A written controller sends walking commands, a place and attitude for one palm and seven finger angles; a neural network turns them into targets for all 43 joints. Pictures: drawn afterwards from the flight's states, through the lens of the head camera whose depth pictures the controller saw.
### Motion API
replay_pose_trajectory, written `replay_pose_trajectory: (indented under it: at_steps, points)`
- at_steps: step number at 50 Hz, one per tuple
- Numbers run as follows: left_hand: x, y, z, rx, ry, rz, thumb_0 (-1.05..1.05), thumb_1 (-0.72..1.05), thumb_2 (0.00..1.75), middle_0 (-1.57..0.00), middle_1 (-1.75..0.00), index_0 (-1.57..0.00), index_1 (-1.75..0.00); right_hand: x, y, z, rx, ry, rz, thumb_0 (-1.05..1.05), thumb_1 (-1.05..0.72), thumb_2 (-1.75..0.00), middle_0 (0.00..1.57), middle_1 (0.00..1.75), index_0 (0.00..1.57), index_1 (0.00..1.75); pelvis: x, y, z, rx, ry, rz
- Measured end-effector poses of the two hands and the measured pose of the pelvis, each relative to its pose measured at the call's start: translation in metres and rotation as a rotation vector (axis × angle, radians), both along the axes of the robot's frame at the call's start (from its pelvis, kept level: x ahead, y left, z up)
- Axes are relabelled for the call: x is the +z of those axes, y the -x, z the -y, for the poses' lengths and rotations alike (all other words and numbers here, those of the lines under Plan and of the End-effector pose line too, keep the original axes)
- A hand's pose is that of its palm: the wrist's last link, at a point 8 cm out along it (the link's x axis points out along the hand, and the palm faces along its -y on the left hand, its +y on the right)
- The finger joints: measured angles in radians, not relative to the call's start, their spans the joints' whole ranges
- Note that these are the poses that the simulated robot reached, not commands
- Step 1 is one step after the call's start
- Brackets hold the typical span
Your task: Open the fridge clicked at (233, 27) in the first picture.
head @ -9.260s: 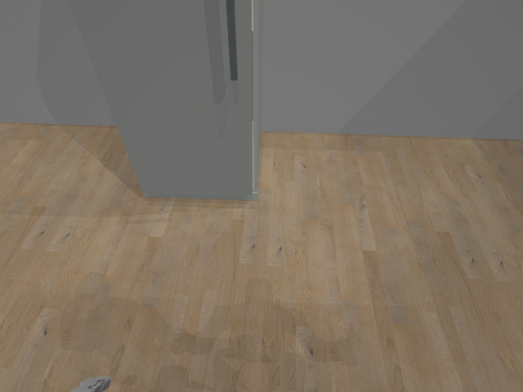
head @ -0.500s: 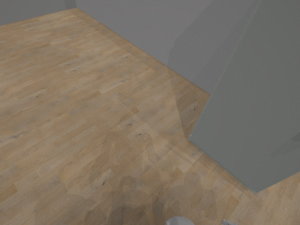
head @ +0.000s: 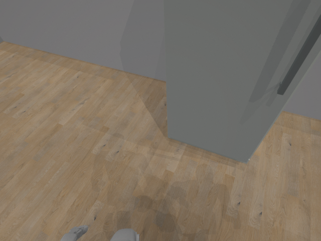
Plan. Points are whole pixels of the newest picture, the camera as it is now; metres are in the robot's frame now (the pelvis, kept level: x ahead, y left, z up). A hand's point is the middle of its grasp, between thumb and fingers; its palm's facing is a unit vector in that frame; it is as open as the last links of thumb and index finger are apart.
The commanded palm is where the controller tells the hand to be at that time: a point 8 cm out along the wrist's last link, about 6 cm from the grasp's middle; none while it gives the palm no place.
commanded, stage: turn to face it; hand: right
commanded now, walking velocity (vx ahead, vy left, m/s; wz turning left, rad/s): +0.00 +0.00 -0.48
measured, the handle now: (319, 22) +0.64 -0.42 +0.20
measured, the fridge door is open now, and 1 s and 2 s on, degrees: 0 0 0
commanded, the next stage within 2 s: take the last steps up to it in 0.42 s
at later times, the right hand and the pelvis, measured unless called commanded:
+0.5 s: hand out of the picture +0.03 -0.15 -0.15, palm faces +0.22 +0.94 -0.27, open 7.4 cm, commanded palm none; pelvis -0.01 +0.05 +0.00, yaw -13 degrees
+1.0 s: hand out of the picture -0.04 -0.19 -0.17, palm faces +0.34 +0.93 -0.17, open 7.4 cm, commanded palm none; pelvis +0.01 -0.01 +0.00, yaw -17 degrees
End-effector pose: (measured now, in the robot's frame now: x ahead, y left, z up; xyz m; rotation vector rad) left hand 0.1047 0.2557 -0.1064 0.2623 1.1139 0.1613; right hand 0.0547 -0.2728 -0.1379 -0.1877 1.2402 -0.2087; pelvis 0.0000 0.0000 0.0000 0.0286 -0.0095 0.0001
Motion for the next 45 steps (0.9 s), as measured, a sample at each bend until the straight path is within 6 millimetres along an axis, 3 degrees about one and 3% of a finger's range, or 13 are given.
replay_pose_trajectory:
  at_steps: [7, 12, 15, 21, 27, 32, 38, 41, 45]
  points:
    - [-0.012, 0.014, 0.002, -0.015, 0.043, -0.052, 0.0, 0.91, 0.9, -0.21, -0.3, -0.2, -0.3, 0.013, -0.022, -0.013, -0.018, 0.012, 0.094, 0.01, -0.91, -0.9, 0.2, 0.3, 0.19, 0.3, 0.001, 0.001, -0.009, -0.07, 0.007, -0.005]
    - [-0.031, 0.03, -0.012, -0.016, 0.075, -0.11, 0.0, 0.91, 0.9, -0.21, -0.3, -0.2, -0.3, 0.021, -0.031, -0.036, -0.025, 0.029, 0.151, 0.0, -0.91, -0.9, 0.2, 0.3, 0.19, 0.3, -0.004, 0.004, -0.027, -0.115, 0.024, -0.008]
    - [-0.047, 0.037, -0.025, -0.017, 0.099, -0.136, 0.0, 0.91, 0.9, -0.21, -0.3, -0.2, -0.3, 0.022, -0.026, -0.051, -0.031, 0.053, 0.182, 0.0, -0.91, -0.9, 0.2, 0.3, 0.2, 0.3, -0.011, 0.006, -0.041, -0.135, 0.039, -0.006]
    - [-0.048, 0.04, -0.039, -0.051, 0.108, -0.183, 0.01, 0.91, 0.9, -0.2, -0.3, -0.2, -0.3, 0.029, 0.016, -0.073, -0.097, 0.049, 0.129, 0.0, -0.91, -0.9, 0.2, 0.3, 0.2, 0.3, -0.003, 0.011, -0.052, -0.192, 0.059, 0.012]
    - [-0.043, 0.036, -0.038, -0.11, 0.087, -0.214, 0.01, 0.91, 0.9, -0.2, -0.3, -0.2, -0.3, 0.021, 0.065, -0.082, -0.182, 0.021, 0.054, 0.0, -0.9, -0.9, 0.21, 0.3, 0.2, 0.3, 0.0, 0.016, -0.053, -0.24, 0.068, 0.01]
    - [-0.035, 0.02, -0.019, -0.191, 0.055, -0.205, 0.01, 0.91, 0.9, -0.2, -0.3, -0.2, -0.3, 0.008, 0.116, -0.079, -0.267, -0.019, -0.02, 0.0, -0.9, -0.9, 0.21, 0.3, 0.2, 0.3, -0.001, 0.023, -0.043, -0.273, 0.056, 0.001]
    - [-0.026, -0.003, 0.023, -0.272, 0.025, -0.098, 0.0, 0.91, 0.9, -0.2, -0.3, -0.2, -0.3, -0.019, 0.18, -0.063, -0.361, -0.082, -0.148, 0.0, -0.91, -0.9, 0.2, 0.3, 0.2, 0.3, -0.01, 0.026, -0.015, -0.294, 0.028, 0.003]
    - [-0.02, 0.003, 0.039, -0.259, 0.033, -0.079, 0.0, 0.91, 0.9, -0.2, -0.3, -0.2, -0.3, -0.018, 0.189, -0.056, -0.356, -0.103, -0.208, 0.01, -0.91, -0.9, 0.2, 0.3, 0.19, 0.3, -0.005, 0.019, -0.005, -0.285, 0.023, 0.016]
    - [-0.019, 0.023, 0.049, -0.228, 0.039, -0.142, 0.0, 0.92, 0.9, -0.2, -0.3, -0.2, -0.3, -0.011, 0.169, -0.045, -0.344, -0.118, -0.187, 0.01, -0.91, -0.9, 0.2, 0.3, 0.19, 0.3, 0.003, 0.007, 0.006, -0.295, 0.018, 0.021]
